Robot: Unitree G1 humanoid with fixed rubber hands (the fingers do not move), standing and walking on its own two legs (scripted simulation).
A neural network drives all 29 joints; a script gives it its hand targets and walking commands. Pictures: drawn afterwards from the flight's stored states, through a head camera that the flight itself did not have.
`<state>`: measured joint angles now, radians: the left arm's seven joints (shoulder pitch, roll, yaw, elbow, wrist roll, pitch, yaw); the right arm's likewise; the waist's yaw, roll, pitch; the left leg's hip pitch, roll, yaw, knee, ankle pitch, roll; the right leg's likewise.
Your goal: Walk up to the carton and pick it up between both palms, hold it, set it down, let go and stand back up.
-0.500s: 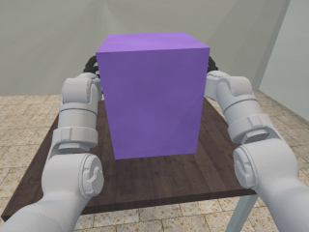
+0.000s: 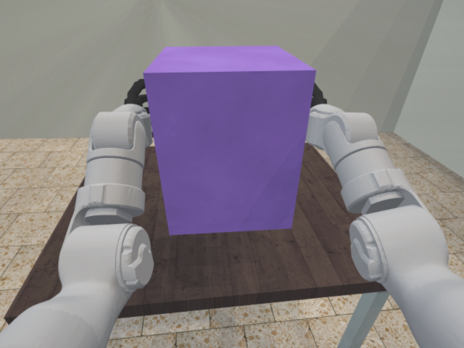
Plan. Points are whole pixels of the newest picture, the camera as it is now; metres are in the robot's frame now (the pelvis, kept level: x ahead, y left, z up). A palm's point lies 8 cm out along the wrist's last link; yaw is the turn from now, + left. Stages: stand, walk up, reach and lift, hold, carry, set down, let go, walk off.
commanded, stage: hold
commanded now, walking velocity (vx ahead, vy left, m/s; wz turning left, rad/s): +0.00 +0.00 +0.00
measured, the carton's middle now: (226, 134) +0.38 +0.01 +0.28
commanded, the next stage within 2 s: none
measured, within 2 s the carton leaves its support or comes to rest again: neither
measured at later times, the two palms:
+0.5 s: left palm (136, 121) +0.37 +0.16 +0.30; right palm (315, 119) +0.37 -0.13 +0.31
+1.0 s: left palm (136, 120) +0.37 +0.16 +0.31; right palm (315, 120) +0.37 -0.13 +0.31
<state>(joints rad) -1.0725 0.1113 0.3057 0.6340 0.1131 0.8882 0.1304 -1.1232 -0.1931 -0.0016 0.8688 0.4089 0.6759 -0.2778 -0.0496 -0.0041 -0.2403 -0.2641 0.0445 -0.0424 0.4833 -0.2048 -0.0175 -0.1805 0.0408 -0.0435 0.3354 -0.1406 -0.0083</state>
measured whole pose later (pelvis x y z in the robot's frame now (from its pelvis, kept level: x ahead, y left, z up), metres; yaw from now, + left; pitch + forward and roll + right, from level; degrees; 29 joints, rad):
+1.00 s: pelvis +0.00 +0.00 +0.00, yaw +0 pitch -1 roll -3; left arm -1.06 0.10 0.30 0.62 0.12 0.89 0.13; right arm -1.12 -0.20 0.01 0.87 0.42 0.69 -0.28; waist -0.05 0.00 -0.24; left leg -0.26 0.04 -0.04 0.49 -0.21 -0.01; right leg -0.17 0.04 -0.04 0.33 -0.14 -0.01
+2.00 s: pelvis +0.00 +0.00 +0.00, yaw +0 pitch -2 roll -3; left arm -1.04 0.10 0.30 0.60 0.12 0.89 0.13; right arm -1.10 -0.20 0.01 0.85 0.43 0.70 -0.28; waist -0.06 0.00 -0.25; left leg -0.25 0.04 -0.04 0.49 -0.22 -0.01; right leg -0.16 0.04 -0.03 0.33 -0.15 0.00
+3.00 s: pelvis +0.00 +0.00 +0.00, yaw +0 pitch -1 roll -3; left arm -1.05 0.10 0.30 0.61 0.12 0.88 0.13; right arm -1.10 -0.20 0.02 0.85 0.43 0.71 -0.29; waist -0.06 0.00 -0.25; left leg -0.25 0.04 -0.05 0.50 -0.22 -0.01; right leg -0.16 0.04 -0.04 0.33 -0.15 0.00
